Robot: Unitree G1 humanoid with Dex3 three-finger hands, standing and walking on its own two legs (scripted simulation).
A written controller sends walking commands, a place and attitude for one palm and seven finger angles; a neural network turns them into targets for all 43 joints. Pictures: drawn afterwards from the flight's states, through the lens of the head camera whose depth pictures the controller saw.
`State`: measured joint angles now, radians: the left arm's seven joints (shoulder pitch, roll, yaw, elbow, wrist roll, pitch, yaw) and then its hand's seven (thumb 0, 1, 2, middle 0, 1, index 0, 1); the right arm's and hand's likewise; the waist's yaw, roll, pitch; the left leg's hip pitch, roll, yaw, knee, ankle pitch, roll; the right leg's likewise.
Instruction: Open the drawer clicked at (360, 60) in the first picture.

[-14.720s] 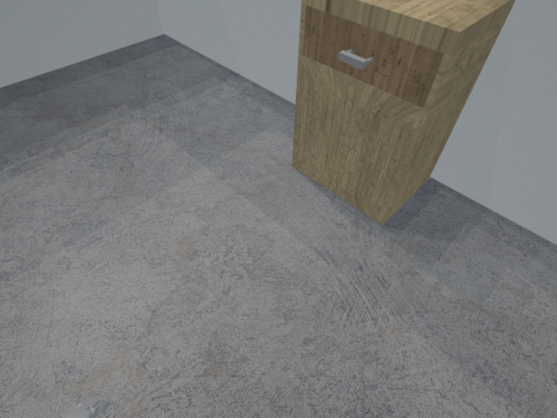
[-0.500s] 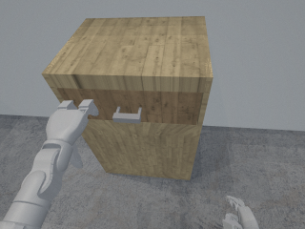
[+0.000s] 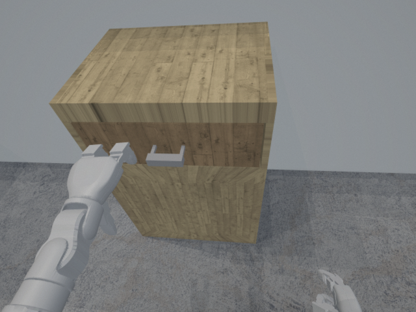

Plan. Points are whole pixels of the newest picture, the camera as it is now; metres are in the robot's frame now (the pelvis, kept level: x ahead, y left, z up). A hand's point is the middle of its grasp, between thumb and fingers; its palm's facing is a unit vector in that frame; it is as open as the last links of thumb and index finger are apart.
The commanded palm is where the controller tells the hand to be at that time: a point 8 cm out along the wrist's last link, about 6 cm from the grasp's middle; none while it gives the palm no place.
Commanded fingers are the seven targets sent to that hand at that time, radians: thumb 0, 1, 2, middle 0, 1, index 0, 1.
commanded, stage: move the hooked fingers above the handle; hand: left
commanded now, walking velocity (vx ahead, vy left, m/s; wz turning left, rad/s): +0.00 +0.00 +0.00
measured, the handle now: (166, 154) +0.52 +0.20 -0.06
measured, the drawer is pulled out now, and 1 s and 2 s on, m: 0.00 0.00 0.00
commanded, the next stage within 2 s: none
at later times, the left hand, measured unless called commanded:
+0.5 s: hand (131, 176) +0.37 +0.23 +0.04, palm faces -0.03 -0.05 -1.00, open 13.8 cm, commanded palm +0.35 +0.23 +0.10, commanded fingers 0.00 -0.50 0.30 -0.30 -1.20 -0.30 -1.20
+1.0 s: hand (143, 166) +0.41 +0.22 +0.02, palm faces -0.04 -0.01 -1.00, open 13.8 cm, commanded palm +0.40 +0.22 +0.07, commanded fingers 0.00 -0.50 0.30 -0.30 -1.20 -0.30 -1.20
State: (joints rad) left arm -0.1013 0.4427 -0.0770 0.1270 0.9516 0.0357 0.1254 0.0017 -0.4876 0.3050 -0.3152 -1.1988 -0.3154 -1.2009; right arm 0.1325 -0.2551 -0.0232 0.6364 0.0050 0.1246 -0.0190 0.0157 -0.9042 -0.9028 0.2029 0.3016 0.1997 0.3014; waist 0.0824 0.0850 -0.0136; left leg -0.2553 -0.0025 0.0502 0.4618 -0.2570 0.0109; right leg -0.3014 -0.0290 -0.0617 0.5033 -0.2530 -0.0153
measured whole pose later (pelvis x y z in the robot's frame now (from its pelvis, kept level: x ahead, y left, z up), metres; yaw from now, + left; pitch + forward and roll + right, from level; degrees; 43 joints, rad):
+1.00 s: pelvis +0.00 +0.01 -0.01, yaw +0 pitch +10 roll +0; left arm -0.54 0.39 -0.12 0.74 1.07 -0.04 0.27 0.00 -0.49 0.31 -0.32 -1.20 -0.32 -1.20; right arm 0.24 -0.24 -0.06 0.68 0.00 0.11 -0.03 0.01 -0.90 -0.90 0.20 0.30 0.20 0.30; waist 0.00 0.04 -0.08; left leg -0.48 0.00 0.06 0.61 -0.32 0.02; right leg -0.51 -0.03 -0.05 0.63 -0.30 -0.01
